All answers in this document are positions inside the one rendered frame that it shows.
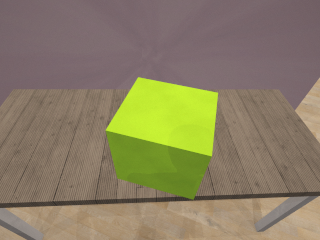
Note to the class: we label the table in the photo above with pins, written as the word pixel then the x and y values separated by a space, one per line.
pixel 54 151

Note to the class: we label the carton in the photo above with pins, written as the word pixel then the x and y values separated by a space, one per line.
pixel 162 136

